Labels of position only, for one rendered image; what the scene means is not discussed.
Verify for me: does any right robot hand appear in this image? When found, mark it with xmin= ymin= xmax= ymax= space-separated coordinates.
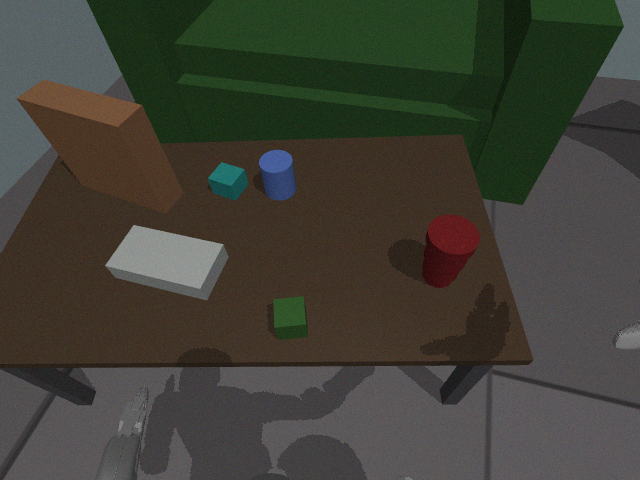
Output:
xmin=613 ymin=280 xmax=640 ymax=349

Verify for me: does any left robot hand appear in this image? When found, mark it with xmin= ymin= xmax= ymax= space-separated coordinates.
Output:
xmin=95 ymin=386 xmax=149 ymax=480

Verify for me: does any coffee table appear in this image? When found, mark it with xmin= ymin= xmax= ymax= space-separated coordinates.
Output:
xmin=0 ymin=135 xmax=534 ymax=405

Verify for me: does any sofa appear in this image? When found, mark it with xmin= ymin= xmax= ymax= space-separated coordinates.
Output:
xmin=87 ymin=0 xmax=624 ymax=205

